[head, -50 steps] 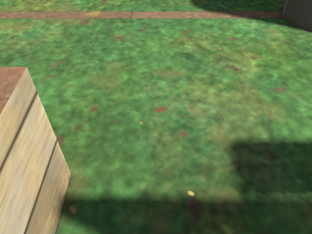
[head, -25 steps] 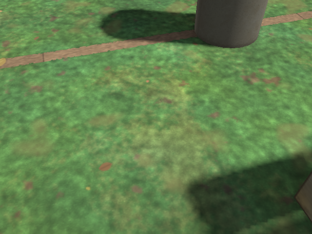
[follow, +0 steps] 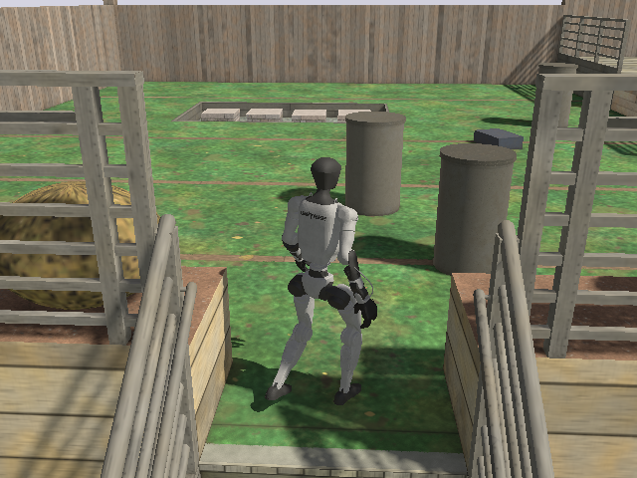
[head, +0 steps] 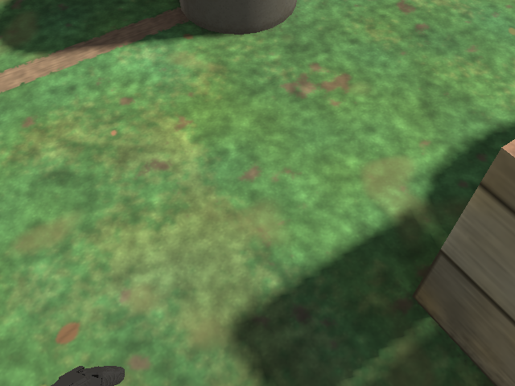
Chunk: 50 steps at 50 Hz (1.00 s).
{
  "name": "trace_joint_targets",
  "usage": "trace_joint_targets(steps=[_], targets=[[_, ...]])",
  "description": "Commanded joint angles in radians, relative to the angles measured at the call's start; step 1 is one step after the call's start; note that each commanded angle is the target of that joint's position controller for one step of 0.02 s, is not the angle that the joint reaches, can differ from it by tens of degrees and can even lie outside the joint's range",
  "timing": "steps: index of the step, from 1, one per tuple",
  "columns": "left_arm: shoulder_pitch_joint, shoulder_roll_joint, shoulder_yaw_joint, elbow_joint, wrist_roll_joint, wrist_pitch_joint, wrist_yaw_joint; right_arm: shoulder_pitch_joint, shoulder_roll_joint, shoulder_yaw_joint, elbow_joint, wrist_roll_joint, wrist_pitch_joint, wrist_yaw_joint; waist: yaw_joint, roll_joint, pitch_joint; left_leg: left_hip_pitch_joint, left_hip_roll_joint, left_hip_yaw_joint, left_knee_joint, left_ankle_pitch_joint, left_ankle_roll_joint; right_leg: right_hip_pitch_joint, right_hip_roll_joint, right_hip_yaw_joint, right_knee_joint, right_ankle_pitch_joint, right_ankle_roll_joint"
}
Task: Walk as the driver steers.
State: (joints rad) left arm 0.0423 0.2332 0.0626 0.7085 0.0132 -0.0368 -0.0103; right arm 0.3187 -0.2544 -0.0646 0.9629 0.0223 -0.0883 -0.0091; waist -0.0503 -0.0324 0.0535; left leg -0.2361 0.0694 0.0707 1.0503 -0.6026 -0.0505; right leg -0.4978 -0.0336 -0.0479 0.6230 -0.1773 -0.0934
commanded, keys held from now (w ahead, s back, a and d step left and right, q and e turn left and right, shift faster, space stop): q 0.98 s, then no key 0.02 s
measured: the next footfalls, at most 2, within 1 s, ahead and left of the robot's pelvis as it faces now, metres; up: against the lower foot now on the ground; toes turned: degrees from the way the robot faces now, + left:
left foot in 0.40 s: +0.16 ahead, +0.16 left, +0.00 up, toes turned +16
right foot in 0.86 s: +0.22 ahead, -0.05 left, +0.00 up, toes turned +31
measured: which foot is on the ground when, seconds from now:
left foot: up 0.00-0.38, down 0.40-0.86, up 0.88-1.00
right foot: down 0.00-0.40, up 0.42-0.84, down 0.86-1.00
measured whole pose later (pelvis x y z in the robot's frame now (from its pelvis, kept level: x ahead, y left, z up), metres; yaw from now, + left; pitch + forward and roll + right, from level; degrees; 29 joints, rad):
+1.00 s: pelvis +0.12 +0.03 +0.02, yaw +33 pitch +3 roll +1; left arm 0.15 0.24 0.08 0.71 0.02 0.00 0.04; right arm 0.15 -0.32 -0.11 0.61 0.01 0.04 -0.02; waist 0.01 0.05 0.00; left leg -0.62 -0.09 -0.10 1.21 -0.43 -0.05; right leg -0.31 -0.02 -0.02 0.51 -0.25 -0.01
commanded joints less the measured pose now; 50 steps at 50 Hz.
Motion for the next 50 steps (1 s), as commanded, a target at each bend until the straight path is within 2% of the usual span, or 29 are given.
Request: trace_joint_targets(steps=[1, 3, 5, 7, 11, 15, 18, 19, 20, 21, 22, 23, 24, 25, 27, 29, 31, 33, 35, 37, 39, 41, 42, 43, 44, 45, 46, 48, 50], targets=[[0.229, 0.112, 0.039, 0.025, -0.025, -0.006, 0.013, -0.03, -0.037, 0.001, -0.091, 0.029, -0.009, 0.001, 0.097, -0.017, -0.321, -0.505, 0.033, -0.124, 0.236, 0.035, 0.0, 0.64, -0.316, 0.321, -0.183, 0.673, -0.232], [0.075, 0.082, 0.033, -0.005, -0.009, -0.026, 0.001, -0.017, -0.022, 0.003, -0.068, 0.003, 0.039, -0.019, 0.02, -0.01, -0.203, -0.339, 0.066, -0.129, 0.168, 0.135, 0.0, 0.306, -0.28, 0.197, -0.294, 0.525, -0.171], [0.029, 0.083, 0.032, -0.009, 0.012, -0.031, -0.008, 0.064, 0.005, 0.002, -0.059, 0.0, 0.058, -0.021, -0.026, -0.046, -0.186, -0.258, 0.044, -0.102, 0.119, 0.212, -0.007, 0.192, -0.269, 0.106, -0.351, 0.511, -0.169], [0.03, 0.099, 0.036, 0.005, 0.017, -0.03, 0.011, 0.032, -0.012, -0.004, -0.086, -0.011, 0.061, -0.022, -0.027, -0.067, -0.162, -0.262, 0.045, -0.094, 0.022, 0.309, -0.006, 0.163, -0.254, 0.025, -0.361, 0.474, -0.158], [0.053, 0.135, 0.047, 0.038, 0.006, -0.013, 0.064, -0.105, -0.03, -0.005, -0.164, -0.023, 0.075, -0.013, 0.004, -0.101, -0.14, -0.286, 0.049, -0.071, -0.139, 0.394, -0.001, 0.214, -0.275, -0.033, -0.366, 0.366, -0.142], [0.044, 0.145, 0.053, 0.039, -0.008, 0.008, 0.069, -0.149, -0.052, -0.02, -0.197, -0.014, 0.091, 0.007, 0.027, -0.104, -0.134, -0.289, 0.032, -0.042, -0.241, 0.356, 0.022, 0.297, -0.32, -0.023, -0.316, 0.215, -0.116], [0.02, 0.153, 0.058, 0.039, -0.041, 0.022, 0.071, -0.143, -0.04, -0.027, -0.212, -0.016, 0.091, 0.019, 0.005, -0.092, -0.133, -0.202, -0.016, 0.021, -0.422, 0.397, 0.072, 0.321, -0.311, -0.051, -0.204, 0.199, -0.04], [0.053, 0.139, 0.056, 0.051, -0.043, 0.023, 0.069, -0.116, -0.056, -0.037, -0.205, -0.025, 0.089, 0.018, 0.008, -0.059, -0.14, -0.138, -0.045, 0.027, -0.488, 0.475, 0.099, 0.311, -0.282, -0.074, -0.124, 0.162, 0.002], [0.106, 0.109, 0.053, 0.056, -0.018, 0.023, 0.067, -0.074, -0.133, -0.067, -0.199, -0.032, 0.082, 0.003, 0.025, 0.099, -0.141, -0.048, 0.003, -0.086, -0.553, 0.84, 0.14, 0.237, -0.193, -0.15, 0.091, 0.071, 0.078], [0.077, 0.064, 0.038, 0.01, 0.018, 0.02, 0.063, -0.04, -0.24, -0.09, -0.217, -0.042, 0.078, -0.014, 0.04, 0.37, -0.128, 0.114, 0.207, -0.415, -0.582, 1.255, 0.277, -0.074, -0.044, -0.188, 0.424, -0.338, 0.171], [0.041, 0.066, 0.034, -0.017, 0.006, 0.022, 0.061, 0.024, -0.243, -0.085, -0.232, -0.062, 0.06, -0.001, -0.004, 0.334, -0.251, 0.224, 0.307, -0.594, -0.619, 1.264, 0.419, -0.213, 0.033, 0.009, 0.64, -0.537, 0.18], [0.019, 0.09, 0.039, -0.025, -0.016, 0.024, 0.06, 0.018, -0.234, -0.085, -0.25, -0.06, 0.045, 0.008, -0.021, 0.229, -0.298, 0.258, 0.28, -0.557, -0.629, 1.124, 0.415, -0.263, 0.015, 0.088, 0.717, -0.486, 0.159], [-0.002, 0.098, 0.041, -0.027, -0.024, 0.021, 0.066, -0.029, -0.207, -0.082, -0.264, -0.038, 0.038, 0.001, -0.008, 0.168, -0.274, 0.239, 0.238, -0.505, -0.638, 0.965, 0.358, -0.296, -0.007, 0.11, 0.709, -0.403, 0.137], [-0.015, 0.112, 0.048, -0.022, -0.017, 0.022, 0.078, -0.093, -0.168, -0.069, -0.285, -0.024, 0.043, -0.009, 0.015, 0.117, -0.246, 0.185, 0.208, -0.472, -0.649, 0.868, 0.312, -0.293, -0.027, 0.132, 0.661, -0.327, 0.129], [-0.02, 0.131, 0.059, -0.035, -0.011, 0.028, 0.088, -0.166, -0.129, -0.056, -0.315, -0.017, 0.063, -0.025, 0.054, 0.135, -0.229, 0.065, 0.162, -0.418, -0.674, 0.786, 0.27, -0.207, -0.023, 0.133, 0.585, -0.248, 0.121], [-0.028, 0.099, 0.051, -0.047, -0.016, 0.029, 0.088, -0.167, -0.139, -0.06, -0.336, -0.021, 0.07, -0.037, 0.055, 0.137, -0.233, 0.058, 0.127, -0.388, -0.684, 0.758, 0.25, -0.18, 0.004, 0.124, 0.483, -0.201, 0.117], [-0.042, 0.05, 0.03, -0.056, -0.019, 0.028, 0.082, -0.154, -0.166, -0.071, -0.343, -0.01, 0.088, -0.055, 0.05, 0.137, -0.232, 0.067, 0.113, -0.385, -0.678, 0.737, 0.246, -0.154, 0.025, 0.124, 0.37, -0.18, 0.138], [-0.036, 0.057, 0.027, -0.055, -0.024, 0.027, 0.073, -0.166, -0.173, -0.076, -0.363, -0.011, 0.104, -0.064, 0.046, 0.153, -0.233, 0.035, 0.098, -0.39, -0.685, 0.651, 0.244, -0.099, 0.037, 0.123, 0.293, -0.156, 0.154], [-0.025, 0.062, 0.025, -0.057, -0.022, 0.022, 0.061, -0.169, -0.165, -0.071, -0.383, -0.026, 0.114, -0.055, 0.043, 0.192, -0.236, 0.017, 0.087, -0.414, -0.674, 0.599, 0.268, -0.046, 0.048, 0.12, 0.235, -0.168, 0.156], [-0.02, 0.084, 0.031, -0.059, -0.02, 0.013, 0.047, -0.168, -0.163, -0.072, -0.403, -0.026, 0.117, -0.042, 0.029, 0.185, -0.224, -0.005, 0.077, -0.449, -0.67, 0.546, 0.27, -0.004, 0.06, 0.118, 0.174, -0.175, 0.142], [-0.019, 0.1, 0.036, -0.062, -0.025, 0.008, 0.045, -0.19, -0.169, -0.072, -0.414, -0.013, 0.117, -0.038, 0.031, 0.176, -0.191, -0.028, 0.077, -0.509, -0.67, 0.513, 0.256, 0.031, 0.073, 0.119, 0.084, -0.163, 0.126], [0.044, 0.083, 0.035, -0.042, -0.029, 0.009, 0.041, -0.205, -0.155, -0.06, -0.429, -0.004, 0.127, -0.037, 0.067, 0.198, -0.183, -0.047, 0.054, -0.531, -0.642, 0.546, 0.238, 0.142, 0.086, 0.093, -0.083, -0.108, 0.118], [0.103, 0.111, 0.046, -0.023, -0.023, 0.009, 0.039, -0.206, -0.142, -0.057, -0.433, -0.001, 0.128, -0.037, 0.086, 0.199, -0.191, -0.079, 0.022, -0.517, -0.595, 0.523, 0.207, 0.234, 0.053, 0.108, -0.171, -0.04, 0.106], [0.164, 0.191, 0.07, -0.019, -0.001, 0.012, 0.041, -0.196, -0.106, -0.049, -0.45, -0.005, 0.127, -0.037, 0.083, 0.072, -0.218, -0.215, -0.049, -0.433, -0.441, 0.342, 0.147, 0.374, -0.128, 0.253, -0.227, 0.041, 0.038], [0.145, 0.265, 0.085, -0.018, 0.028, 0.022, 0.037, -0.171, -0.093, -0.047, -0.479, -0.004, 0.118, -0.028, 0.028, -0.266, -0.174, -0.463, -0.23, -0.197, -0.218, 0.018, 0.084, 0.434, -0.335, 0.504, -0.291, 0.297, -0.129], [0.11, 0.209, 0.075, -0.059, 0.046, 0.011, 0.037, -0.171, -0.175, -0.074, -0.469, -0.023, 0.1, -0.02, 0.045, -0.258, -0.195, -0.498, -0.165, -0.22, 0.047, -0.036, 0.036, 0.389, -0.427, 0.597, -0.302, 0.356, -0.225], [0.046, 0.155, 0.06, -0.086, 0.036, 0.01, 0.047, -0.155, -0.214, -0.091, -0.44, -0.013, 0.102, -0.011, 0.027, -0.16, -0.189, -0.478, -0.136, -0.224, 0.168, 0.043, 0.02, 0.357, -0.368, 0.475, -0.283, 0.343, -0.192], [-0.02, 0.119, 0.047, -0.101, -0.002, 0.016, 0.059, -0.123, -0.185, -0.086, -0.4, -0.01, 0.123, -0.014, 0.004, -0.075, -0.138, -0.468, -0.119, -0.206, 0.276, 0.159, -0.013, 0.313, -0.257, 0.314, -0.268, 0.276, -0.108], [0.015, 0.121, 0.041, -0.092, -0.006, 0.026, 0.068, -0.139, -0.123, -0.061, -0.411, -0.009, 0.133, -0.009, 0.024, -0.071, -0.111, -0.455, -0.117, -0.168, 0.284, 0.223, -0.03, 0.293, -0.202, 0.215, -0.287, 0.278, -0.105]])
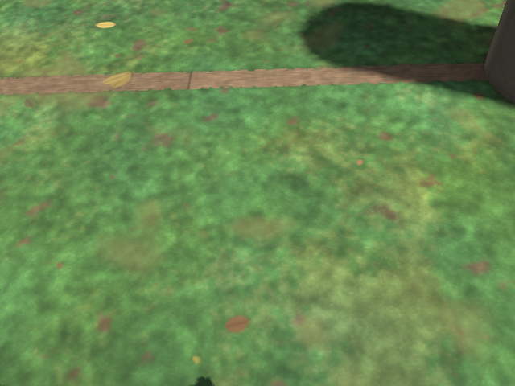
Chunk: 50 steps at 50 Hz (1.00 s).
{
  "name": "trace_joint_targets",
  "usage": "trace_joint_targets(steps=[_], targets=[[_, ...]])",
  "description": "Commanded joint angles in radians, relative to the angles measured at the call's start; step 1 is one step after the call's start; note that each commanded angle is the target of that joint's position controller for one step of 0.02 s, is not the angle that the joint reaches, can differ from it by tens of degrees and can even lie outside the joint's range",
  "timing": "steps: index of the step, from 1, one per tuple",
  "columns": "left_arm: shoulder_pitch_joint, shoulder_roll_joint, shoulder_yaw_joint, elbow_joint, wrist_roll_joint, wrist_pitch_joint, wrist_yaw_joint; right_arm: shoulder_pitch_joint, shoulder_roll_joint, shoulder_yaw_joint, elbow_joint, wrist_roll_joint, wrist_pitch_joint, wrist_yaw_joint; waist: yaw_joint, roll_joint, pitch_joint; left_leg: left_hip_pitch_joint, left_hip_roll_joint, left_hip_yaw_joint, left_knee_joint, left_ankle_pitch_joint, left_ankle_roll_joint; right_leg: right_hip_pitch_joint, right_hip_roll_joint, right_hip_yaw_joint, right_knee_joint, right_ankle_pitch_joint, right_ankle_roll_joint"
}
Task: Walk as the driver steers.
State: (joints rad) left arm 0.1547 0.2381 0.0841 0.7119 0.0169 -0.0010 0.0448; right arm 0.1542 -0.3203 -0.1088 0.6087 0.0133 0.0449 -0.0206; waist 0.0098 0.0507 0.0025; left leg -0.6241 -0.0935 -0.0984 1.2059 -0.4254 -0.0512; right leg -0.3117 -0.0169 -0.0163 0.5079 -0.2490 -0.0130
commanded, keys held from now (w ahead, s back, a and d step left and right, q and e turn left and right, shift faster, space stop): no key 0.24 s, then w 0.76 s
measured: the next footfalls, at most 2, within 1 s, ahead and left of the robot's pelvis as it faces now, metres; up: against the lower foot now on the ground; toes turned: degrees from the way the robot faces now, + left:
left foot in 0.24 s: +0.02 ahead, +0.15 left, +0.00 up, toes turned +4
right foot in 0.66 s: +0.15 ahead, -0.09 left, +0.00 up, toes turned +4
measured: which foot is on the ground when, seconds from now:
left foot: up 0.00-0.22, down 0.24-0.66, up 0.68-1.00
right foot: down 0.00-0.24, up 0.26-0.64, down 0.66-1.00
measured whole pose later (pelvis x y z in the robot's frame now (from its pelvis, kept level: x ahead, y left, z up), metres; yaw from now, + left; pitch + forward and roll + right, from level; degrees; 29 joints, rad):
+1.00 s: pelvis +0.20 +0.00 +0.01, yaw +5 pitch +3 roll +0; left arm 0.41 0.23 0.03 0.82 -0.01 -0.07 0.00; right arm 0.12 -0.26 -0.06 0.66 0.01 -0.07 0.02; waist 0.07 0.05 -0.01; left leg -0.72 0.10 -0.03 0.76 0.03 -0.02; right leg -0.03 0.05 -0.03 0.24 -0.27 -0.06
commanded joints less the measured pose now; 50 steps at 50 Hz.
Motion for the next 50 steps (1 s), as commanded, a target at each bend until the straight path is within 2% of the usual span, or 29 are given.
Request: trace_joint_targets(steps=[1, 3, 5, 7, 9, 11, 12, 13, 14, 15, 16, 17, 20, 22, 24, 29, 31, 32, 33, 34, 35, 36, 37, 38, 40, 43, 45, 47, 50], targets=[[-0.075, 0.119, 0.02, -0.096, 0.001, -0.007, 0.012, -0.003, -0.045, -0.011, -0.071, 0.005, 0.002, 0.003, -0.019, -0.173, -0.061, -0.084, 0.054, 0.037, 0.061, 0.065, -0.036, 0.134, -0.205, 0.145, -0.167, 0.333, -0.184], [-0.028, 0.133, 0.022, -0.086, 0.002, -0.001, 0.015, -0.057, -0.012, 0.011, -0.094, 0.0, -0.001, 0.003, 0.017, -0.2, -0.085, -0.05, 0.074, 0.055, -0.096, 0.046, -0.046, 0.186, -0.208, 0.128, -0.156, 0.356, -0.196], [-0.018, 0.167, 0.029, -0.081, -0.003, 0.004, 0.012, -0.068, 0.016, 0.03, -0.104, -0.008, -0.007, 0.01, 0.026, -0.236, -0.113, 0.067, 0.097, 0.084, -0.263, -0.021, -0.039, 0.175, -0.22, 0.106, -0.143, 0.367, -0.203], [0.003, 0.189, 0.033, -0.071, -0.012, 0.007, 0.004, -0.055, 0.0, 0.031, -0.1, -0.004, -0.011, 0.016, 0.037, -0.265, -0.116, 0.161, 0.093, 0.121, -0.392, -0.045, -0.025, 0.155, -0.24, 0.116, -0.134, 0.36, -0.215], [0.002, 0.186, 0.027, -0.065, -0.026, 0.01, 0.0, -0.001, -0.013, 0.024, -0.077, -0.003, -0.012, 0.021, 0.014, -0.256, -0.113, 0.266, 0.079, 0.144, -0.581, 0.071, 0.003, 0.136, -0.243, 0.124, -0.097, 0.342, -0.204], [0.046, 0.142, 0.009, -0.039, -0.038, 0.008, -0.006, 0.064, -0.018, 0.021, -0.052, -0.014, -0.013, 0.022, -0.014, -0.211, -0.106, 0.463, 0.072, 0.128, -0.836, 0.271, 0.057, 0.048, -0.201, 0.091, -0.031, 0.258, -0.12], [0.072, 0.091, -0.008, -0.044, -0.008, -0.002, -0.015, 0.082, -0.077, 0.012, -0.067, -0.023, -0.014, 0.012, 0.011, -0.044, -0.153, 0.609, 0.226, -0.072, -0.83, 0.513, 0.099, -0.067, -0.13, 0.021, 0.115, 0.067, -0.024], [0.063, 0.031, -0.031, -0.073, 0.02, -0.018, -0.021, 0.044, -0.107, 0.014, -0.072, -0.041, -0.015, 0.009, 0.045, 0.224, -0.146, 0.568, 0.388, -0.23, -0.829, 0.497, 0.227, -0.194, -0.045, -0.056, 0.173, -0.236, 0.05], [-0.031, 0.114, -0.013, -0.09, 0.007, -0.02, -0.014, 0.097, -0.078, 0.014, -0.068, -0.041, -0.025, 0.015, -0.059, 0.215, -0.13, 0.51, 0.412, -0.309, -0.913, 0.184, 0.314, -0.221, -0.036, -0.021, 0.282, -0.32, 0.067], [-0.076, 0.163, 0.005, -0.1, -0.016, -0.021, -0.018, 0.144, -0.111, 0.005, -0.045, -0.038, -0.034, 0.016, -0.089, 0.196, -0.073, 0.529, 0.406, -0.353, -0.971, -0.07, 0.323, -0.323, -0.027, -0.014, 0.415, -0.318, 0.063], [-0.077, 0.169, 0.018, -0.088, -0.024, -0.022, -0.019, 0.163, -0.135, -0.004, -0.027, -0.032, -0.045, 0.011, -0.088, 0.158, -0.025, 0.527, 0.402, -0.383, -1.0, -0.227, 0.314, -0.408, -0.035, 0.009, 0.518, -0.295, 0.053], [-0.06, 0.176, 0.026, -0.079, -0.026, -0.022, -0.019, 0.146, -0.132, -0.002, -0.02, -0.021, -0.056, 0.007, -0.069, 0.147, 0.017, 0.515, 0.395, -0.379, -1.014, -0.256, 0.296, -0.459, -0.048, 0.03, 0.564, -0.245, 0.041], [-0.005, 0.123, 0.019, -0.045, -0.025, -0.047, -0.033, 0.122, -0.063, 0.016, -0.012, -0.015, -0.078, 0.001, -0.027, 0.107, 0.018, 0.497, 0.335, -0.272, -1.04, -0.135, 0.259, -0.45, -0.061, 0.036, 0.555, -0.066, 0.022], [-0.015, 0.096, 0.008, -0.037, -0.021, -0.062, -0.042, 0.118, -0.054, 0.015, -0.006, -0.014, -0.09, 0.004, -0.026, 0.09, 0.002, 0.48, 0.304, -0.191, -1.045, -0.031, 0.247, -0.392, -0.057, 0.018, 0.449, 0.009, 0.021], [-0.046, 0.074, -0.005, -0.04, -0.022, -0.071, -0.05, 0.123, -0.068, 0.007, 0.002, -0.009, -0.097, 0.008, -0.038, 0.089, -0.004, 0.451, 0.294, -0.142, -1.04, 0.043, 0.244, -0.309, -0.045, 0.004, 0.305, 0.038, 0.019], [-0.066, 0.112, -0.007, -0.06, -0.039, -0.077, -0.071, 0.164, -0.114, -0.006, 0.03, 0.009, -0.097, 0.023, -0.053, 0.099, 0.009, 0.391, 0.335, -0.158, -0.991, -0.009, 0.261, -0.152, -0.024, -0.012, 0.124, -0.015, -0.004], [0.01, 0.115, -0.003, -0.038, -0.037, -0.081, -0.076, 0.156, -0.103, 0.0, 0.035, 0.015, -0.092, 0.026, -0.009, 0.064, 0.0, 0.325, 0.317, -0.147, -0.928, -0.046, 0.239, -0.003, 0.0, -0.037, 0.046, 0.018, -0.026], [0.088, 0.122, 0.004, -0.011, -0.037, -0.081, -0.073, 0.159, -0.08, 0.009, 0.039, 0.008, -0.089, 0.027, 0.024, 0.046, -0.013, 0.275, 0.289, -0.129, -0.861, -0.049, 0.22, 0.102, 0.016, -0.044, 0.028, 0.001, -0.035], [0.195, 0.154, 0.017, 0.01, -0.037, -0.084, -0.064, 0.145, -0.032, 0.026, 0.035, -0.003, -0.092, 0.026, 0.072, -0.006, -0.041, 0.176, 0.232, -0.067, -0.696, 0.001, 0.176, 0.252, -0.044, 0.047, -0.003, -0.031, -0.065], [0.295, 0.252, 0.033, 0.019, -0.018, -0.087, -0.058, 0.124, 0.048, 0.048, 0.001, -0.013, -0.102, 0.024, 0.098, -0.255, -0.083, -0.035, 0.108, 0.081, -0.285, -0.016, 0.091, 0.414, -0.268, 0.39, -0.147, -0.165, -0.161], [0.341, 0.296, 0.043, 0.019, -0.012, -0.09, -0.07, 0.117, -0.017, 0.033, -0.041, 0.007, -0.12, 0.013, 0.102, -0.389, -0.11, -0.232, 0.056, 0.047, -0.051, -0.144, 0.07, 0.447, -0.393, 0.752, -0.298, -0.425, -0.295], [0.281, 0.228, 0.021, 0.004, -0.018, -0.096, -0.073, 0.096, -0.083, 0.016, -0.035, 0.02, -0.129, 0.011, 0.087, -0.262, -0.034, -0.309, 0.123, -0.004, 0.056, -0.064, 0.08, 0.406, -0.383, 0.726, -0.315, -0.511, -0.292], [0.234, 0.186, 0.007, -0.006, -0.017, -0.098, -0.072, 0.077, -0.086, 0.015, -0.029, 0.02, -0.131, 0.014, 0.065, -0.208, 0.011, -0.326, 0.156, 0.009, 0.065, 0.045, 0.09, 0.353, -0.336, 0.609, -0.308, -0.451, -0.26], [0.184, 0.171, -0.002, -0.016, -0.01, -0.097, -0.072, 0.075, -0.066, 0.018, -0.016, 0.007, -0.131, 0.012, 0.039, -0.16, 0.024, -0.293, 0.181, 0.016, 0.036, 0.128, 0.09, 0.294, -0.288, 0.513, -0.317, -0.339, -0.235], [0.141, 0.143, -0.014, -0.02, -0.005, -0.098, -0.069, 0.084, -0.047, 0.016, -0.008, -0.004, -0.123, 0.016, 0.001, -0.157, 0.035, -0.21, 0.211, 0.02, -0.032, 0.231, 0.076, 0.204, -0.221, 0.368, -0.346, -0.148, -0.204], [0.167, 0.139, -0.017, 0.005, -0.013, -0.102, -0.059, 0.061, -0.023, 0.023, 0.001, -0.01, -0.111, 0.017, -0.002, -0.128, 0.029, -0.199, 0.208, 0.047, -0.116, 0.329, 0.044, 0.199, -0.188, 0.242, -0.366, 0.078, -0.204], [0.188, 0.147, -0.015, 0.023, -0.016, -0.095, -0.046, -0.009, 0.004, 0.036, -0.015, -0.015, -0.118, 0.02, 0.014, -0.106, 0.035, -0.197, 0.205, 0.063, -0.254, 0.39, 0.033, 0.219, -0.173, 0.177, -0.356, 0.237, -0.191], [0.217, 0.159, -0.013, 0.042, -0.021, -0.088, -0.037, -0.085, 0.029, 0.049, -0.029, -0.01, -0.127, 0.03, 0.041, -0.117, 0.037, -0.149, 0.189, 0.083, -0.399, 0.466, 0.029, 0.227, -0.159, 0.128, -0.355, 0.295, -0.175], [0.266, 0.18, -0.01, 0.067, -0.032, -0.079, -0.035, -0.188, 0.034, 0.056, -0.053, 0.002, -0.136, 0.053, 0.079, -0.117, 0.062, -0.113, 0.166, 0.106, -0.546, 0.51, 0.035, 0.265, -0.178, 0.114, -0.35, 0.288, -0.177]])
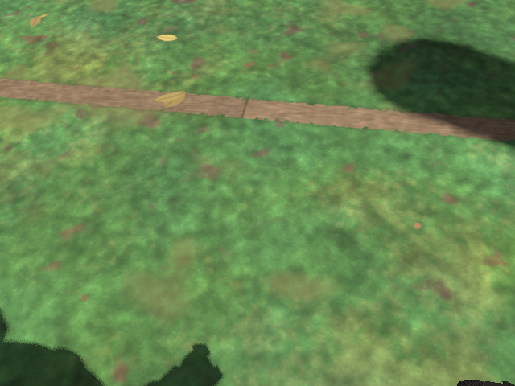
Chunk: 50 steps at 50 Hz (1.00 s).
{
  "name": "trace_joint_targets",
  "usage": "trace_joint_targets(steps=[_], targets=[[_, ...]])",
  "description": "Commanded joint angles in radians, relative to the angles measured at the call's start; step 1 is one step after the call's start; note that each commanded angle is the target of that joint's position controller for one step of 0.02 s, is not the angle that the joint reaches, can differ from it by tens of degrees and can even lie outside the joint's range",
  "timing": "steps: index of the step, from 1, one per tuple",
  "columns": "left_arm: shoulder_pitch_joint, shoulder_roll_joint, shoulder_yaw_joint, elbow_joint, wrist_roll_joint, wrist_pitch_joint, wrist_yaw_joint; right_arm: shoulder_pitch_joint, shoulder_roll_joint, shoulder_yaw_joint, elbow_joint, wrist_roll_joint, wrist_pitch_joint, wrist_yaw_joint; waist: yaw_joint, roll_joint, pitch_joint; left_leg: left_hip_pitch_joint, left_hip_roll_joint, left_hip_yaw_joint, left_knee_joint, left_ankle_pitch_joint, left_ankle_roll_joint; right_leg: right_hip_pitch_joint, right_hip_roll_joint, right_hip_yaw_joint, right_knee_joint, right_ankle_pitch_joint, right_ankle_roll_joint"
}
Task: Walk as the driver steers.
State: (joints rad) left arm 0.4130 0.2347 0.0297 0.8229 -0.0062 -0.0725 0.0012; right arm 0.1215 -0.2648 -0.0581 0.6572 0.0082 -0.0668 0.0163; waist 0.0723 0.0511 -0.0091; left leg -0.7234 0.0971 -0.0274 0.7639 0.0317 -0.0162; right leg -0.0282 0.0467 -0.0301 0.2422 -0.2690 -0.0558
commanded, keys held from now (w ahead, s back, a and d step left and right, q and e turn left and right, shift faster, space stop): w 1.00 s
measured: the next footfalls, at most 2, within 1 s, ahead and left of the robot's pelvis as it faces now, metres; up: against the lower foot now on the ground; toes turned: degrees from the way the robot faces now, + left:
left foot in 0.18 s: +0.29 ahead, +0.14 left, +0.00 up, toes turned +1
right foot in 0.70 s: +0.58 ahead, -0.11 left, +0.00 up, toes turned -2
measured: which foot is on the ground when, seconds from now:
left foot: up 0.00-0.16, down 0.18-0.72, up 0.74-1.00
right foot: down 0.00-0.18, up 0.20-0.68, down 0.70-1.00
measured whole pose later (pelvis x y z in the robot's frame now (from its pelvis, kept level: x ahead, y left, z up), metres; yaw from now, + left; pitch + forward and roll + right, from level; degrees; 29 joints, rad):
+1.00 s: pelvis +0.56 -0.02 +0.00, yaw +0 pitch +2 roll -1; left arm 0.35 0.26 0.05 0.81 0.00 -0.08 -0.02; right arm 0.15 -0.29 -0.05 0.74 0.00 -0.06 0.00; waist 0.05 0.05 0.01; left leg -0.69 0.12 -0.05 0.90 -0.08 -0.02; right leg -0.13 0.06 -0.05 0.27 -0.17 -0.07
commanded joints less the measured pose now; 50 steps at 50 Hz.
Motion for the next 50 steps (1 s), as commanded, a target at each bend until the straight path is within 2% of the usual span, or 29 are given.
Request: trace_joint_targets(steps=[1, 5, 7, 8, 9, 10, 11, 12, 13, 14, 15, 16, 19, 21, 25, 28, 30, 33, 34, 35, 36, 37, 38, 39, 40, 41, 43, 45, 50], targets=[[0.023, 0.185, 0.045, -0.034, -0.013, -0.004, 0.009, -0.182, -0.023, 0.006, -0.11, 0.012, -0.027, 0.023, 0.024, -0.114, 0.085, -0.011, -0.03, 0.036, -0.14, 0.049, 0.007, 0.003, -0.252, 0.13, -0.075, 0.307, -0.137], [0.033, 0.211, 0.056, -0.014, -0.018, 0.013, 0.009, -0.212, -0.05, 0.0, -0.131, 0.015, -0.038, 0.048, 0.003, -0.132, 0.086, 0.049, -0.063, 0.046, -0.232, -0.048, 0.066, 0.1, -0.299, 0.135, 0.001, 0.469, -0.12], [0.012, 0.236, 0.064, -0.014, -0.018, 0.02, 0.014, -0.097, -0.097, -0.022, -0.105, 0.008, -0.037, 0.043, -0.073, -0.169, -0.003, 0.244, -0.121, 0.089, -0.252, -0.111, 0.11, 0.128, -0.283, 0.11, 0.149, 0.817, -0.097], [-0.006, 0.23, 0.06, -0.019, -0.015, 0.025, 0.016, 0.061, -0.138, -0.044, -0.062, 0.006, -0.033, 0.033, -0.157, -0.16, -0.1, 0.469, -0.138, 0.104, -0.277, -0.072, 0.146, 0.074, -0.241, 0.07, 0.329, 0.918, -0.071], [-0.013, 0.196, 0.046, -0.045, 0.004, 0.021, 0.018, 0.259, -0.198, -0.061, -0.023, -0.004, -0.028, 0.018, -0.233, -0.1, -0.251, 0.828, 0.015, -0.058, -0.213, -0.022, 0.206, -0.157, -0.199, 0.053, 0.616, 0.663, -0.04], [0.132, 0.057, 0.004, -0.066, 0.008, 0.0, 0.006, 0.308, -0.282, -0.075, -0.004, -0.013, -0.03, 0.02, -0.148, 0.194, -0.418, 1.198, 0.286, -0.577, -0.282, -0.238, 0.376, -0.57, -0.002, 0.066, 1.009, -0.122, 0.03], [0.066, 0.149, 0.023, -0.051, -0.013, -0.024, -0.001, 0.325, -0.181, -0.053, -0.005, -0.003, -0.025, 0.016, -0.202, 0.171, -0.451, 1.192, 0.293, -0.734, -0.414, -0.336, 0.368, -0.681, -0.008, 0.197, 1.126, -0.277, 0.026], [-0.047, 0.198, 0.039, -0.093, -0.04, -0.034, -0.006, 0.248, -0.151, -0.039, -0.005, -0.001, -0.021, 0.008, -0.194, 0.119, -0.261, 1.055, 0.256, -0.566, -0.436, -0.309, 0.32, -0.758, -0.061, 0.166, 1.15, -0.214, 0.024], [-0.112, 0.19, 0.035, -0.114, -0.035, -0.041, -0.002, 0.177, -0.133, -0.032, -0.01, -0.003, -0.018, 0.005, -0.154, 0.011, -0.16, 0.876, 0.222, -0.445, -0.457, -0.208, 0.289, -0.726, -0.113, 0.135, 1.093, -0.123, 0.019], [-0.145, 0.178, 0.038, -0.12, -0.015, -0.038, 0.001, 0.128, -0.113, -0.026, -0.009, -0.01, -0.02, 0.009, -0.118, -0.034, -0.083, 0.731, 0.181, -0.364, -0.489, -0.11, 0.277, -0.687, -0.144, 0.119, 1.032, -0.074, 0.025], [-0.119, 0.17, 0.042, -0.116, -0.01, -0.027, 0.001, 0.101, -0.092, -0.019, -0.01, -0.02, -0.027, 0.01, -0.076, -0.006, -0.067, 0.643, 0.151, -0.307, -0.519, -0.067, 0.27, -0.624, -0.172, 0.128, 0.994, -0.039, 0.027], [-0.091, 0.15, 0.038, -0.109, -0.009, -0.015, 0.0, 0.09, -0.084, -0.018, -0.006, -0.016, -0.033, 0.013, -0.057, 0.014, -0.06, 0.6, 0.133, -0.277, -0.552, -0.063, 0.278, -0.594, -0.181, 0.124, 0.969, -0.024, 0.035], [-0.124, 0.116, 0.031, -0.124, -0.003, 0.006, 0.005, 0.1, -0.109, -0.025, 0.024, -0.002, -0.05, 0.008, -0.038, 0.008, -0.002, 0.513, 0.12, -0.191, -0.619, -0.028, 0.29, -0.614, -0.197, 0.104, 0.859, 0.031, 0.068], [-0.2, 0.107, 0.025, -0.147, 0.005, 0.005, 0.006, 0.124, -0.128, -0.031, 0.041, -0.003, -0.046, -0.002, -0.057, -0.006, 0.025, 0.515, 0.102, -0.137, -0.633, 0.001, 0.281, -0.652, -0.202, 0.095, 0.741, 0.141, 0.084], [-0.344, 0.086, 0.014, -0.177, -0.001, -0.01, -0.01, 0.18, -0.156, -0.035, 0.068, 0.006, -0.034, -0.011, -0.113, -0.007, 0.046, 0.536, 0.061, -0.048, -0.626, -0.001, 0.231, -0.598, -0.162, 0.057, 0.466, 0.357, 0.081], [-0.426, 0.095, 0.015, -0.204, -0.009, -0.014, -0.025, 0.237, -0.177, -0.039, 0.099, 0.013, -0.023, -0.007, -0.15, 0.001, 0.057, 0.611, 0.098, -0.06, -0.593, -0.037, 0.227, -0.592, -0.14, 0.05, 0.373, 0.364, 0.065], [-0.461, 0.106, 0.019, -0.225, -0.011, -0.018, -0.038, 0.255, -0.183, -0.042, 0.114, 0.016, -0.012, -0.009, -0.154, 0.007, 0.066, 0.685, 0.133, -0.08, -0.554, -0.031, 0.217, -0.612, -0.13, 0.055, 0.325, 0.302, 0.041], [-0.399, 0.137, 0.033, -0.221, -0.007, -0.024, -0.047, 0.239, -0.203, -0.048, 0.125, 0.017, 0.005, -0.018, -0.104, 0.034, 0.029, 0.751, 0.151, -0.087, -0.451, 0.142, 0.186, -0.504, -0.093, 0.026, 0.272, 0.184, -0.004], [-0.292, 0.162, 0.05, -0.191, -0.002, -0.025, -0.043, 0.221, -0.199, -0.045, 0.125, 0.017, 0.011, -0.02, -0.043, 0.027, -0.033, 0.738, 0.112, -0.05, -0.323, 0.295, 0.164, -0.353, -0.059, -0.009, 0.238, 0.188, -0.029], [-0.126, 0.217, 0.075, -0.147, 0.003, -0.024, -0.033, 0.226, -0.16, -0.03, 0.117, 0.007, 0.012, -0.024, 0.023, -0.004, -0.153, 0.634, 0.057, -0.003, -0.109, 0.284, 0.129, -0.094, -0.097, 0.027, 0.27, 0.23, -0.069], [0.002, 0.324, 0.097, -0.137, 0.025, -0.022, -0.025, 0.312, -0.07, 0.001, 0.082, -0.008, -0.002, -0.022, 0.02, -0.202, -0.322, 0.273, -0.066, 0.053, 0.288, -0.076, 0.057, 0.308, -0.358, 0.413, 0.277, 0.198, -0.203], [0.037, 0.286, 0.089, -0.124, 0.005, -0.016, -0.029, 0.331, -0.064, 0.009, 0.092, 0.001, -0.023, -0.016, 0.025, -0.351, -0.416, 0.047, -0.16, -0.048, 0.493, -0.6, 0.03, 0.431, -0.45, 0.773, 0.105, 0.036, -0.299], [-0.012, 0.223, 0.068, -0.131, -0.003, -0.013, -0.028, 0.256, -0.157, -0.016, 0.081, 0.024, -0.035, -0.009, 0.038, -0.244, -0.283, -0.066, -0.096, -0.096, 0.577, -0.569, 0.038, 0.349, -0.421, 0.685, 0.076, -0.07, -0.252], [-0.071, 0.193, 0.058, -0.14, -0.002, -0.01, -0.024, 0.172, -0.161, -0.015, 0.058, 0.031, -0.04, -0.007, 0.022, -0.177, -0.172, -0.084, -0.045, -0.063, 0.559, -0.482, 0.048, 0.213, -0.383, 0.544, 0.065, -0.048, -0.216], [-0.131, 0.17, 0.05, -0.142, 0.006, -0.009, -0.026, 0.13, -0.147, -0.013, 0.049, 0.017, -0.038, -0.01, -0.01, -0.111, -0.088, -0.052, -0.006, -0.042, 0.494, -0.406, 0.046, 0.064, -0.342, 0.447, 0.035, 0.031, -0.197], [-0.169, 0.142, 0.041, -0.146, 0.013, -0.014, -0.028, 0.13, -0.142, -0.019, 0.051, 0.004, -0.028, -0.014, -0.044, -0.116, -0.05, 0.006, 0.025, -0.05, 0.431, -0.351, 0.044, -0.037, -0.306, 0.382, 0.003, 0.101, -0.183], [-0.19, 0.138, 0.041, -0.141, 0.014, -0.027, -0.031, 0.177, -0.109, -0.015, 0.066, 0.003, -0.007, -0.015, -0.084, -0.143, -0.039, 0.087, 0.037, -0.044, 0.388, -0.299, 0.03, -0.131, -0.277, 0.313, -0.052, 0.178, -0.189], [-0.179, 0.156, 0.048, -0.122, 0.009, -0.037, -0.027, 0.16, -0.094, -0.012, 0.061, -0.002, 0.006, -0.021, -0.094, -0.125, -0.017, 0.071, 0.042, -0.038, 0.326, -0.245, 0.011, -0.159, -0.268, 0.248, -0.085, 0.258, -0.199], [-0.115, 0.184, 0.055, -0.08, 0.001, -0.026, -0.009, -0.001, -0.062, 0.0, 0.023, -0.005, -0.004, -0.014, -0.045, -0.104, 0.026, 0.04, 0.029, -0.017, 0.024, 0.002, -0.005, -0.114, -0.229, 0.13, -0.107, 0.327, -0.161]])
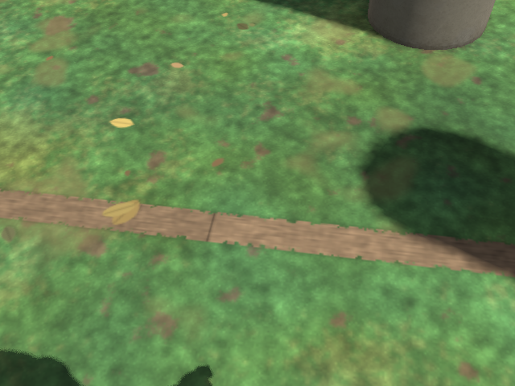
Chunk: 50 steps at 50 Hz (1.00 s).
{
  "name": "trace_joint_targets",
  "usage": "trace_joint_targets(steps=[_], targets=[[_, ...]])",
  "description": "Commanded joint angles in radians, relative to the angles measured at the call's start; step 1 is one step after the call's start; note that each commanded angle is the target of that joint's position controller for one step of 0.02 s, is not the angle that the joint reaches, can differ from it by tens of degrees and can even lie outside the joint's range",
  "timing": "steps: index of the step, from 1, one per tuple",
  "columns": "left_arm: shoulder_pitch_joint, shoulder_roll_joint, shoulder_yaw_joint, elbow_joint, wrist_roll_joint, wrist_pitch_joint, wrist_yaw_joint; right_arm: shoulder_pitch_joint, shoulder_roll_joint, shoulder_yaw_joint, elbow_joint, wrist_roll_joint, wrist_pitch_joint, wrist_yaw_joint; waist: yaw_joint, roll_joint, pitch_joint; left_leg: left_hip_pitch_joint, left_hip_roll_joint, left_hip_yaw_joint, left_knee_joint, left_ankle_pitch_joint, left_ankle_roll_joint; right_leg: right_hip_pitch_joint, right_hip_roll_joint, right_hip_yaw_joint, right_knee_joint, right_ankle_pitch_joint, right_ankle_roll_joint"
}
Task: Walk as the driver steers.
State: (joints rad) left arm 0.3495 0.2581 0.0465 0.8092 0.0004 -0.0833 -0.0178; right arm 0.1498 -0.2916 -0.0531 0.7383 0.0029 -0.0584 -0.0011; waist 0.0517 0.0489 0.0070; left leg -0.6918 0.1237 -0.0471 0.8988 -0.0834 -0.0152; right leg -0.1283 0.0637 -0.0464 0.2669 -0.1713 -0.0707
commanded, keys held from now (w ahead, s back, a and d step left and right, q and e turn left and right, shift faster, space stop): w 0.20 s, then w+e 0.76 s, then e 0.04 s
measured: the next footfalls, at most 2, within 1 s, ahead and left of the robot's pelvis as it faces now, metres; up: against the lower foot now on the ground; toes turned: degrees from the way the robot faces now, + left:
left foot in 0.24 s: +0.31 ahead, +0.16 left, +0.00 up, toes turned +2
right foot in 0.80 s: +0.57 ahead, -0.12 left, +0.00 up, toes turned -19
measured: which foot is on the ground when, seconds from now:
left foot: up 0.00-0.22, down 0.24-0.78, up 0.80-1.00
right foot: down 0.00-0.24, up 0.26-0.78, down 0.80-1.00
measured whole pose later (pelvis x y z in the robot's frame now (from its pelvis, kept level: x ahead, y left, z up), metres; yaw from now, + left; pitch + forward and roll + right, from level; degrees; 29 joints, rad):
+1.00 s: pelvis +0.53 -0.04 -0.01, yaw -23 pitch +1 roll +0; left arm 0.30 0.27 0.07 0.71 -0.01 -0.05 -0.02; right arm 0.11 -0.30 -0.06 0.75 -0.01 -0.10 0.00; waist 0.03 0.02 0.05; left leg -0.59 0.10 -0.07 1.07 -0.29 -0.03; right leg -0.24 0.11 0.04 0.39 -0.16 -0.11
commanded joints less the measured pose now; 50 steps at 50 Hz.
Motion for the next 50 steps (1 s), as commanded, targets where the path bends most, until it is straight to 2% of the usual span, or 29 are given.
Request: trace_joint_targets(steps=[1, 5, 8, 10, 11, 12, 13, 14, 15, 16, 17, 18, 20, 23, 25, 29, 32, 34, 37, 38, 39, 40, 41, 42, 43, 44, 45, 46, 50], targets=[[-0.035, 0.168, 0.039, -0.057, -0.009, -0.013, 0.012, -0.065, -0.028, -0.002, -0.067, 0.002, -0.016, 0.008, -0.01, -0.102, 0.018, 0.02, -0.007, 0.012, -0.169, 0.151, -0.004, -0.005, -0.243, 0.134, -0.132, 0.218, -0.139], [0.038, 0.186, 0.044, -0.016, -0.017, 0.003, 0.015, -0.183, -0.028, 0.002, -0.105, 0.012, -0.026, 0.029, 0.037, -0.102, 0.053, 0.019, -0.037, 0.031, -0.306, 0.16, 0.009, 0.086, -0.278, 0.137, -0.102, 0.184, -0.136], [0.051, 0.198, 0.051, 0.005, -0.022, 0.02, 0.021, -0.212, -0.042, 0.0, -0.127, 0.014, -0.035, 0.047, 0.029, -0.117, 0.06, 0.022, -0.053, 0.031, -0.365, 0.068, 0.045, 0.172, -0.32, 0.155, -0.045, 0.247, -0.121], [0.031, 0.212, 0.056, 0.009, -0.024, 0.028, 0.026, -0.153, -0.067, -0.011, -0.116, 0.011, -0.039, 0.051, -0.013, -0.136, 0.022, 0.131, -0.085, 0.057, -0.394, -0.001, 0.075, 0.199, -0.321, 0.148, 0.031, 0.417, -0.1], [0.015, 0.211, 0.054, 0.009, -0.026, 0.033, 0.027, -0.06, -0.091, -0.026, -0.09, 0.006, -0.041, 0.046, -0.071, -0.134, -0.033, 0.287, -0.118, 0.085, -0.43, 0.006, 0.098, 0.173, -0.288, 0.128, 0.144, 0.566, -0.081], [0.013, 0.181, 0.042, 0.004, -0.019, 0.035, 0.029, 0.103, -0.144, -0.051, -0.046, 0.001, -0.043, 0.036, -0.144, -0.11, -0.144, 0.548, -0.095, 0.062, -0.415, 0.043, 0.132, 0.071, -0.233, 0.095, 0.338, 0.565, -0.05], [0.022, 0.112, 0.014, -0.026, 0.013, 0.03, 0.029, 0.287, -0.228, -0.071, -0.022, -0.011, -0.038, 0.021, -0.196, 0.044, -0.313, 0.866, 0.134, -0.193, -0.38, 0.087, 0.196, -0.162, -0.149, 0.05, 0.681, 0.192, -0.008], [0.147, 0.033, -0.006, -0.031, -0.013, 0.008, 0.022, 0.285, -0.251, -0.071, -0.013, -0.014, -0.035, 0.027, -0.123, 0.284, -0.414, 1.103, 0.304, -0.632, -0.517, -0.132, 0.333, -0.513, 0.002, 0.121, 0.951, -0.421, 0.034], [0.065, 0.155, 0.022, -0.017, -0.038, -0.004, 0.019, 0.261, -0.152, -0.05, -0.025, -0.002, -0.033, 0.024, -0.17, 0.139, -0.317, 1.03, 0.271, -0.59, -0.569, -0.254, 0.291, -0.616, -0.056, 0.207, 1.041, -0.396, 0.033], [-0.021, 0.184, 0.034, -0.046, -0.049, -0.008, 0.017, 0.2, -0.117, -0.038, -0.026, 0.001, -0.034, 0.019, -0.158, 0.092, -0.183, 0.897, 0.242, -0.429, -0.59, -0.228, 0.248, -0.65, -0.102, 0.181, 1.031, -0.295, 0.028], [-0.058, 0.169, 0.034, -0.051, -0.043, -0.005, 0.024, 0.135, -0.094, -0.029, -0.028, -0.002, -0.038, 0.018, -0.125, 0.02, -0.117, 0.763, 0.203, -0.329, -0.625, -0.152, 0.222, -0.604, -0.147, 0.163, 0.989, -0.206, 0.033], [-0.065, 0.158, 0.04, -0.05, -0.033, 0.005, 0.029, 0.089, -0.065, -0.021, -0.025, -0.007, -0.043, 0.021, -0.097, 0.027, -0.06, 0.668, 0.165, -0.243, -0.664, -0.088, 0.209, -0.567, -0.172, 0.165, 0.938, -0.145, 0.041], [-0.016, 0.121, 0.041, -0.036, -0.035, 0.031, 0.026, 0.056, -0.048, -0.021, -0.014, -0.02, -0.056, 0.023, -0.054, 0.058, -0.041, 0.57, 0.134, -0.136, -0.722, -0.012, 0.204, -0.484, -0.195, 0.165, 0.915, -0.087, 0.054], [-0.042, 0.09, 0.041, -0.052, -0.031, 0.057, 0.029, 0.054, -0.072, -0.031, 0.015, -0.021, -0.067, 0.018, -0.04, 0.021, 0.006, 0.534, 0.132, -0.013, -0.761, 0.116, 0.209, -0.534, -0.199, 0.171, 0.863, -0.012, 0.072], [-0.083, 0.085, 0.041, -0.07, -0.025, 0.057, 0.026, 0.069, -0.083, -0.035, 0.034, -0.023, -0.063, 0.008, -0.049, 0.01, 0.023, 0.561, 0.123, 0.052, -0.768, 0.161, 0.205, -0.58, -0.195, 0.175, 0.775, 0.075, 0.081], [-0.209, 0.055, 0.025, -0.113, -0.02, 0.042, -0.002, 0.089, -0.116, -0.043, 0.053, -0.015, -0.05, -0.009, -0.092, -0.006, 0.052, 0.602, 0.106, 0.165, -0.775, 0.184, 0.177, -0.552, -0.184, 0.095, 0.53, 0.234, 0.069], [-0.302, 0.045, 0.017, -0.162, -0.02, 0.042, -0.02, 0.143, -0.14, -0.053, 0.079, -0.003, -0.032, -0.013, -0.13, -0.02, 0.085, 0.703, 0.144, 0.197, -0.753, 0.216, 0.175, -0.589, -0.176, 0.054, 0.432, 0.214, 0.047], [-0.334, 0.052, 0.018, -0.192, -0.021, 0.044, -0.032, 0.16, -0.153, -0.059, 0.091, 0.008, -0.015, -0.014, -0.131, -0.013, 0.092, 0.776, 0.166, 0.216, -0.711, 0.292, 0.165, -0.601, -0.162, 0.025, 0.394, 0.15, 0.025], [-0.274, 0.095, 0.041, -0.208, -0.02, 0.052, -0.041, 0.13, -0.193, -0.071, 0.084, 0.021, 0.006, -0.022, -0.066, 0.039, 0.022, 0.823, 0.168, 0.257, -0.537, 0.72, 0.132, -0.447, -0.079, -0.055, 0.381, 0.002, -0.031], [-0.182, 0.127, 0.06, -0.191, -0.023, 0.055, -0.039, 0.116, -0.204, -0.074, 0.08, 0.024, 0.014, -0.025, -0.01, 0.05, -0.03, 0.809, 0.157, 0.269, -0.4, 0.833, 0.12, -0.327, -0.038, -0.076, 0.372, -0.034, -0.057], [-0.024, 0.176, 0.09, -0.152, -0.024, 0.057, -0.029, 0.094, -0.199, -0.07, 0.075, 0.029, 0.018, -0.027, 0.08, 0.028, -0.109, 0.722, 0.119, 0.291, -0.19, 0.794, 0.089, -0.095, 0.003, -0.074, 0.294, 0.028, -0.096], [0.119, 0.265, 0.123, -0.119, -0.025, 0.068, -0.006, 0.111, -0.15, -0.05, 0.057, 0.004, 0.008, -0.028, 0.128, -0.094, -0.195, 0.464, 0.065, 0.291, 0.125, 0.424, 0.043, 0.208, -0.116, 0.141, 0.267, 0.042, -0.155], [0.062, 0.351, 0.126, -0.135, -0.03, 0.053, -0.005, 0.204, -0.006, -0.005, 0.003, -0.024, -0.023, -0.01, -0.014, -0.321, -0.281, 0.025, -0.155, 0.152, 0.449, -0.5, -0.011, 0.503, -0.352, 0.722, 0.156, -0.12, -0.349], [0.091, 0.258, 0.101, -0.159, -0.023, 0.039, -0.012, 0.086, -0.094, -0.018, -0.009, 0.014, -0.064, 0.006, 0.072, -0.192, -0.357, -0.084, -0.142, -0.047, 0.526, -0.501, 0.008, 0.532, -0.39, 0.855, 0.03, -0.205, -0.353], [0.048, 0.211, 0.086, -0.153, -0.016, 0.026, -0.013, 0.001, -0.131, -0.028, -0.039, 0.046, -0.083, 0.013, 0.07, -0.149, -0.21, -0.146, -0.097, -0.043, 0.49, -0.399, 0.033, 0.426, -0.366, 0.71, 0.013, -0.128, -0.303], [-0.016, 0.184, 0.077, -0.16, -0.02, 0.021, -0.013, -0.003, -0.119, -0.024, -0.036, 0.032, -0.092, 0.007, 0.02, -0.062, -0.132, -0.101, -0.051, -0.042, 0.398, -0.312, 0.04, 0.276, -0.321, 0.589, 0.017, -0.024, -0.264], [-0.08, 0.153, 0.066, -0.173, -0.018, 0.02, -0.011, 0.001, -0.125, -0.03, -0.024, 0.004, -0.089, 0.0, -0.02, -0.046, -0.081, -0.035, -0.023, -0.037, 0.314, -0.268, 0.031, 0.147, -0.279, 0.494, 0.007, 0.082, -0.24], [-0.111, 0.135, 0.058, -0.19, -0.006, 0.019, -0.005, 0.025, -0.131, -0.036, -0.021, -0.003, -0.077, 0.001, -0.051, -0.071, -0.069, 0.031, -0.005, -0.045, 0.275, -0.234, 0.021, 0.067, -0.254, 0.448, -0.013, 0.153, -0.232], [-0.105, 0.18, 0.068, -0.191, -0.007, 0.017, 0.019, -0.001, -0.092, -0.03, -0.043, -0.022, -0.039, -0.006, -0.073, -0.072, -0.022, 0.077, -0.031, 0.0, 0.098, -0.145, -0.048, -0.088, -0.204, 0.323, -0.025, 0.458, -0.225]])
